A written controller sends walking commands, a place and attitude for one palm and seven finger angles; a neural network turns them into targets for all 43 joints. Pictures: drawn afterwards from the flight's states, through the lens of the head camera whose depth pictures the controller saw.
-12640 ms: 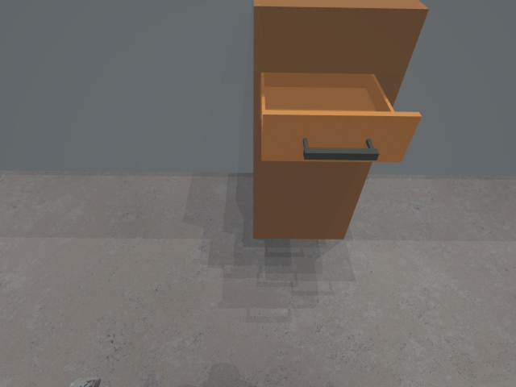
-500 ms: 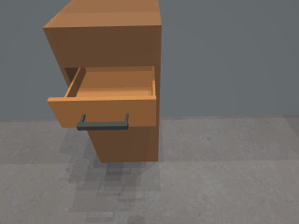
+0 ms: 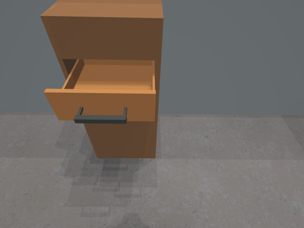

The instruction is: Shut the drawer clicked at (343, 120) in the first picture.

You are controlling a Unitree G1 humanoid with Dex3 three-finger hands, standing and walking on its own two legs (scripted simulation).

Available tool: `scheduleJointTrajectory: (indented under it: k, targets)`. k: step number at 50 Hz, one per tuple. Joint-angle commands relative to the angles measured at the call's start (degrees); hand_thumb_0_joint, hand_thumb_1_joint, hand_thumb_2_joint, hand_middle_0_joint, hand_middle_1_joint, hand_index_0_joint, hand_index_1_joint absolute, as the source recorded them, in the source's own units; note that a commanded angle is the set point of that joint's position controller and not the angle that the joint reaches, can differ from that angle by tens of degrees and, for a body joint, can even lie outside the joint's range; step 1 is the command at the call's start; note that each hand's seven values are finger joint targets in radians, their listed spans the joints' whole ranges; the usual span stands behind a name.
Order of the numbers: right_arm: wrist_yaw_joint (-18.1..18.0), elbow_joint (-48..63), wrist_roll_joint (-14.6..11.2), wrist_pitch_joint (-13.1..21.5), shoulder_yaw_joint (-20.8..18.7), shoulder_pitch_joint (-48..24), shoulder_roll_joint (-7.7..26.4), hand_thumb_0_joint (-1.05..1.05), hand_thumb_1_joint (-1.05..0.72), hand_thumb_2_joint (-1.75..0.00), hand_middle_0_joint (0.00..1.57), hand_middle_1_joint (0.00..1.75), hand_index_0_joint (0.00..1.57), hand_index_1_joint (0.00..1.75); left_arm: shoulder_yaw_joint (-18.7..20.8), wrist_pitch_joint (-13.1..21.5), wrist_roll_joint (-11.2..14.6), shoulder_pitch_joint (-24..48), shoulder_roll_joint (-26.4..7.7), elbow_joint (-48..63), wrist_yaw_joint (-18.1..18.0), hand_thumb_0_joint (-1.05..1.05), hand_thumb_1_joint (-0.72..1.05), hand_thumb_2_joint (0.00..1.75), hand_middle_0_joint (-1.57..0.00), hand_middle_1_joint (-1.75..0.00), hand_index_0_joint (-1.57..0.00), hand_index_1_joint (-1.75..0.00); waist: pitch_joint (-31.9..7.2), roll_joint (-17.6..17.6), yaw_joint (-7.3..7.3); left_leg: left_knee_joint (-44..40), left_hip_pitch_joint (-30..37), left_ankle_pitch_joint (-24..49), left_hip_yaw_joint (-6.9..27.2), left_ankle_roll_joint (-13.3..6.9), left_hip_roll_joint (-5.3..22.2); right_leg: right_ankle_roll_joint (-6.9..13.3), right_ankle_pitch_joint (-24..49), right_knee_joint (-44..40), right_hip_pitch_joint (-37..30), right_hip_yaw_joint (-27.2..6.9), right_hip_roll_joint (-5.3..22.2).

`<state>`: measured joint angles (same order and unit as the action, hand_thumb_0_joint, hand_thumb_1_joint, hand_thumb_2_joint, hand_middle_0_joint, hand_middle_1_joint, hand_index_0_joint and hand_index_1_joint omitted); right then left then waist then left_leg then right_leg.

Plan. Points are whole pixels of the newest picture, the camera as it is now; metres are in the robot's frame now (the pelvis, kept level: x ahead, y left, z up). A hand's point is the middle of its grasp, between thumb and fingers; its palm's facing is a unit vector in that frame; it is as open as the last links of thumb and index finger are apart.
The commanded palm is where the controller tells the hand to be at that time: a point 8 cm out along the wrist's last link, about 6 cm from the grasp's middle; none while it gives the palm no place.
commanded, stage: look again from close up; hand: left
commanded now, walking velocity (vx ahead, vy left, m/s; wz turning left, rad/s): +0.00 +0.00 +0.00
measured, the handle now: (102, 114) +0.49 +0.21 -0.02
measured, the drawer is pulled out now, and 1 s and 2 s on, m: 0.21 0.21 0.21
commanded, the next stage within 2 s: shuffle to correct the standing spot in 0.50 s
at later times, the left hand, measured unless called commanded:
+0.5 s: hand out of the picture +0.04 +0.21 -0.18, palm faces +0.02 -0.98 -0.19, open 7.4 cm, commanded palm none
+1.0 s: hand out of the picture +0.02 +0.18 -0.18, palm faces +0.03 -0.98 -0.18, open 7.4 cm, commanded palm none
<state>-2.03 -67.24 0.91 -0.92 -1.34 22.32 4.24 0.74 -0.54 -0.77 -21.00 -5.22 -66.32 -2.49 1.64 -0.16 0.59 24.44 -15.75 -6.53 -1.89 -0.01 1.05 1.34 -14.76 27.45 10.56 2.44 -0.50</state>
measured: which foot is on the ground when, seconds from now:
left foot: down 0.00-1.00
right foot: down 0.00-1.00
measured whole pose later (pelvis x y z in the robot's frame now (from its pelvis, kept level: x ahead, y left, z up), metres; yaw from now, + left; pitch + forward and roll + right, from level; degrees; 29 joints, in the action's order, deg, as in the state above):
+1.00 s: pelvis +0.07 +0.01 -0.01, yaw +0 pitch +1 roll +0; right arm -0.6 -63.0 1.2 0.4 -0.6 17.5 8.5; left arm 0.6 1.7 -1.7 -23.2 -8.7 -62.3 -1.3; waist 0.0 0.1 -0.1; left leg 34.9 -16.8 -18.7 -3.0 -2.1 0.7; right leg 0.6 -21.9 29.7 8.5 2.4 0.0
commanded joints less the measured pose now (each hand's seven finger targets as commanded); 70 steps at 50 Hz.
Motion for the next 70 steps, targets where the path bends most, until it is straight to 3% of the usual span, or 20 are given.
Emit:
scheduleJointTrajectory:
  k: [1, 2, 4, 7, 10, 15, 30, 35, 39, 44, 47, 49, 52, 55, 56, 57, 58, 60, 63, 70]
  targets:
    - [1.0, 6.4, 0.2, 1.6, 0.0, -6.2, 7.4, 0.00, -0.90, -0.90, 0.20, 0.30, 0.20, 0.30, -0.3, 2.9, -1.2, -7.4, -6.5, 1.3, -1.5, 0.00, 0.90, 0.90, -0.20, -0.30, -0.20, -0.30, 9.5, 3.0, -3.83, 7.8, -5.1, -10.5, 2.6, 1.2, 2.1, 1.0, -1.7, -12.7, 9.4, -10.7, 7.8]
    - [1.6, 8.2, 0.1, 1.0, -0.1, -1.5, 4.5, 0.00, -0.90, -0.90, 0.20, 0.30, 0.20, 0.30, 0.2, 3.2, -0.8, -2.5, -9.2, 4.9, -1.2, 0.00, 0.90, 0.90, -0.20, -0.30, -0.20, -0.30, 4.7, 5.0, 1.61, 12.3, -2.7, -12.4, 1.7, 0.6, 1.1, 3.2, -16.1, -16.0, 12.8, -14.2, 12.5]
    - [2.0, 7.3, 0.4, 0.6, 0.0, 0.7, 4.5, 0.00, -0.90, -0.90, 0.20, 0.30, 0.20, 0.30, 0.6, 3.6, -0.5, 1.2, -9.6, 6.7, -0.9, 0.00, 0.90, 0.90, -0.20, -0.30, -0.20, -0.30, 2.9, 3.5, 2.75, 13.6, 0.1, -9.9, 1.0, -0.4, 1.2, 4.5, -16.8, -14.7, 13.6, -11.9, 11.9]
    - [1.6, 7.8, 0.0, 2.3, 0.6, 2.5, 5.0, 0.00, -0.90, -0.90, 0.20, 0.30, 0.20, 0.30, 0.5, 3.9, -0.2, -0.5, -7.2, 6.9, -0.8, 0.00, 0.90, 0.90, -0.20, -0.30, -0.20, -0.30, -0.7, 0.6, 2.28, 4.8, 3.3, -4.5, 2.8, -1.1, 2.0, 3.7, -5.8, -6.2, 9.4, -7.3, 7.3]
    - [1.1, 8.2, 0.2, 2.5, 0.6, -0.4, 7.7, 0.00, -0.90, -0.90, 0.20, 0.30, 0.20, 0.30, 0.4, 2.5, -0.4, -2.8, -5.8, 6.7, -0.7, 0.00, 0.90, 0.90, -0.20, -0.30, -0.20, -0.30, 4.3, -7.4, -0.14, -2.0, -4.1, -9.1, 8.9, -3.2, 5.6, 2.1, -6.2, -1.5, 6.2, -3.6, 3.6]
    - [0.9, 9.2, 0.1, 2.6, 0.5, -2.5, 9.5, 0.00, -0.90, -0.90, 0.20, 0.30, 0.20, 0.30, 0.0, 2.2, -0.5, -3.5, -6.3, 6.9, -0.2, 0.00, 0.90, 0.90, -0.20, -0.30, -0.20, -0.30, 6.1, 0.0, -1.04, -5.7, -6.0, -13.5, 9.4, -3.6, 5.1, 1.2, -2.0, -2.5, 3.5, -3.3, 4.2]
    - [0.7, 7.4, -0.2, 3.0, 0.8, -4.8, 11.8, 0.00, -0.90, -0.90, 0.20, 0.30, 0.20, 0.30, -0.2, 1.9, -0.2, -1.2, -9.2, 7.1, 0.0, 0.00, 0.90, 0.90, -0.20, -0.30, -0.20, -0.30, 0.3, -1.2, -0.66, -3.8, 3.6, 1.5, 6.4, -3.1, 4.9, -0.2, 4.8, -4.7, 0.5, -3.8, 6.0]
    - [0.9, 6.7, 0.1, 2.3, -0.1, -4.7, 13.1, 0.00, -0.90, -0.90, 0.20, 0.30, 0.20, 0.30, -0.2, 1.4, -0.9, -2.0, -8.3, 6.3, 0.8, 0.00, 0.90, 0.90, -0.20, -0.30, -0.20, -0.30, 2.9, -2.5, -0.25, -9.5, 2.2, -20.3, 10.9, -4.8, 7.9, 0.3, -6.5, -0.8, 4.4, -0.5, 3.5]
    - [0.7, 6.9, 0.3, 2.1, -0.9, -4.7, 13.9, 0.00, -0.90, -0.90, 0.20, 0.30, 0.20, 0.30, -0.1, 1.4, -1.2, -3.1, -7.7, 6.2, 1.4, 0.00, 0.90, 0.90, -0.20, -0.30, -0.20, -0.30, 5.1, -4.7, -0.52, -11.4, 0.9, -26.1, 14.2, -7.0, 10.1, 0.9, -8.2, 1.8, 7.5, 0.5, 2.6]
    - [0.8, 7.6, 0.2, 2.5, -0.9, -5.4, 12.3, 0.00, -0.90, -0.90, 0.20, 0.30, 0.20, 0.30, 0.3, 2.0, -0.9, -5.9, -7.9, 5.4, 1.7, 0.00, 0.90, 0.90, -0.20, -0.30, -0.20, -0.30, 3.5, -1.1, -1.42, -5.1, -2.6, -20.6, 9.1, -6.0, 7.5, 2.1, -6.7, -2.3, 2.9, -2.8, 4.2]
    - [1.1, 8.6, 0.1, 3.1, -0.2, -6.8, 9.1, 0.00, -0.90, -0.90, 0.20, 0.30, 0.20, 0.30, 1.0, 2.6, -0.6, -8.3, -10.0, 4.3, 1.2, 0.00, 0.90, 0.90, -0.20, -0.30, -0.20, -0.30, 3.0, 8.4, -1.96, 7.7, -8.7, -13.3, 0.0, -3.6, 0.8, 4.7, -4.9, -8.3, -3.3, -11.6, 9.8]
    - [1.5, 9.8, 0.4, 3.4, 0.0, -9.6, 7.7, 0.00, -0.90, -0.90, 0.20, 0.30, 0.20, 0.30, 1.6, 3.1, -0.6, -11.3, -11.3, 3.4, 0.7, 0.00, 0.90, 0.90, -0.20, -0.30, -0.20, -0.30, 3.7, 12.3, -3.13, 17.0, -15.3, -16.8, -4.2, -2.5, -0.9, 8.1, 7.4, -10.3, -7.9, -17.2, 15.2]
    - [1.7, 10.8, 0.2, 3.7, -0.1, -12.4, 6.8, 0.00, -0.90, -0.90, 0.20, 0.30, 0.20, 0.30, 1.8, 3.6, -1.3, -12.6, -10.7, 2.7, 0.2, 0.00, 0.90, 0.90, -0.20, -0.30, -0.20, -0.30, 4.7, 8.6, -3.70, 19.9, -19.0, -22.5, -3.7, -2.8, 0.6, 11.2, 26.7, -7.6, -12.0, -15.0, 16.3]
    - [1.4, 7.2, 0.1, 4.2, 0.1, -3.1, 6.1, 0.00, -0.90, -0.90, 0.20, 0.30, 0.20, 0.30, 1.4, 3.2, -0.7, -7.3, -10.4, 3.5, 0.3, 0.00, 0.90, 0.90, -0.20, -0.30, -0.20, -0.30, 1.0, 6.0, 2.12, 3.3, 1.5, -9.5, -6.0, -3.3, -1.1, 6.6, 30.1, 2.9, -3.0, -5.4, 9.9]
    - [0.7, 4.6, 0.4, 4.5, -0.6, 3.8, 9.6, 0.00, -0.90, -0.90, 0.20, 0.30, 0.20, 0.30, 1.1, 3.1, -0.2, -6.3, -8.6, 4.2, 0.6, 0.00, 0.90, 0.90, -0.20, -0.30, -0.20, -0.30, -1.5, -1.3, 4.45, 0.3, 13.8, 1.7, 2.7, -5.6, 4.6, 3.6, 23.1, 14.0, 6.5, -2.1, 5.9]
    - [-0.1, 3.3, 0.7, 4.5, -1.4, 9.3, 14.4, 0.00, -0.90, -0.90, 0.20, 0.30, 0.20, 0.30, 0.6, 3.2, 0.4, -6.1, -6.0, 5.6, 0.6, 0.00, 0.90, 0.90, -0.20, -0.30, -0.20, -0.30, -4.6, -13.8, 5.02, -3.1, 21.4, 20.7, 20.1, -11.9, 18.7, -0.1, -4.7, 26.7, 17.4, 3.0, 0.3]
    - [-0.6, 3.2, 0.1, 3.8, -1.0, 10.6, 14.9, 0.00, -0.90, -0.90, 0.20, 0.30, 0.20, 0.30, 0.5, 3.2, 0.1, -4.8, -6.8, 7.1, 0.2, 0.00, 0.90, 0.90, -0.20, -0.30, -0.20, -0.30, -5.8, -12.5, 4.58, -3.3, 23.2, 37.1, 23.4, -16.4, 24.5, 0.3, -19.6, 33.9, 20.6, -0.8, 1.0]
    - [-0.8, 4.9, 0.0, 3.8, 0.5, 0.9, 10.7, 0.00, -0.90, -0.90, 0.20, 0.30, 0.20, 0.30, 0.8, 2.2, -0.1, -1.4, -5.9, 5.8, -0.3, 0.00, 0.90, 0.90, -0.20, -0.30, -0.20, -0.30, 1.0, -9.4, 1.25, -4.6, 7.9, 38.5, 13.2, -14.4, 20.5, -0.3, -16.8, 31.7, 15.0, -3.6, 4.7]
    - [-0.8, 6.8, -0.2, 3.7, 1.1, -6.4, 9.7, 0.00, -0.90, -0.90, 0.20, 0.30, 0.20, 0.30, 0.2, 0.7, -0.1, -5.0, -3.7, 4.4, 0.1, 0.00, 0.90, 0.90, -0.20, -0.30, -0.20, -0.30, 4.5, -7.7, -2.24, -5.5, 1.4, 38.2, 4.0, -10.6, 14.5, -2.1, -9.2, 21.4, 8.3, -0.9, 5.1]
    - [-0.3, 9.5, 0.3, 1.6, -1.7, -7.8, 13.1, 0.00, -0.90, -0.90, 0.20, 0.30, 0.20, 0.30, 1.5, -0.6, -0.5, -1.5, -5.4, 8.3, 0.0, 0.00, 0.90, 0.90, -0.20, -0.30, -0.20, -0.30, 0.8, -7.0, -2.02, -2.4, 1.8, 26.2, 3.5, -9.8, 14.6, -2.3, -0.8, 13.5, 5.5, 2.0, 3.6]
